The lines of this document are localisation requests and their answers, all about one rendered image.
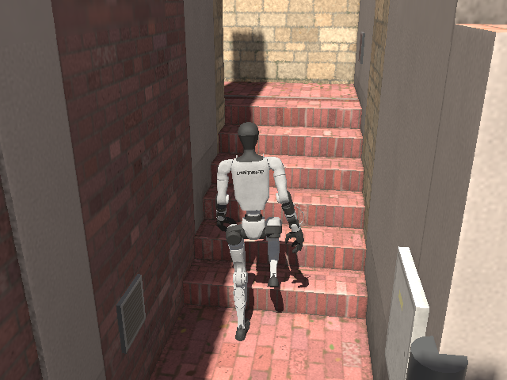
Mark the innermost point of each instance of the robot right upper arm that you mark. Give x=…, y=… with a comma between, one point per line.
x=276, y=165

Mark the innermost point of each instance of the left robot forearm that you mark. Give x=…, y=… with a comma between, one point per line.
x=221, y=210

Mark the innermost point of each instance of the robot left hand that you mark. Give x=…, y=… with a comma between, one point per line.
x=226, y=220

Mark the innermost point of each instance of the humanoid robot torso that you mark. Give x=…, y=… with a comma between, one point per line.
x=251, y=190

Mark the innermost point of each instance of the robot left upper arm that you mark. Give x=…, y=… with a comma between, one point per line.
x=222, y=181

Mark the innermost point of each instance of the robot right thigh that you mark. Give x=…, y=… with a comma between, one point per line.
x=273, y=228

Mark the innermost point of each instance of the robot right hand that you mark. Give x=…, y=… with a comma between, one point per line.
x=299, y=240

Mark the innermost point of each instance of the right robot forearm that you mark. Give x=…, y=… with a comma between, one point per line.
x=290, y=214

